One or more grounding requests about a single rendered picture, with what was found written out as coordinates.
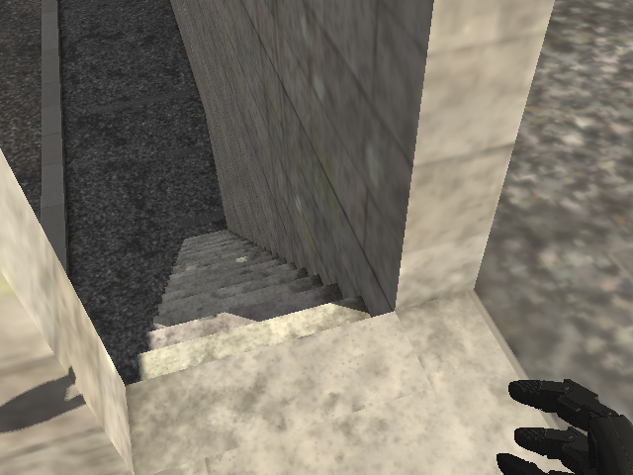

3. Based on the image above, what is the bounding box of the robot right hand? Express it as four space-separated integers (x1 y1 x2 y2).
497 379 633 475

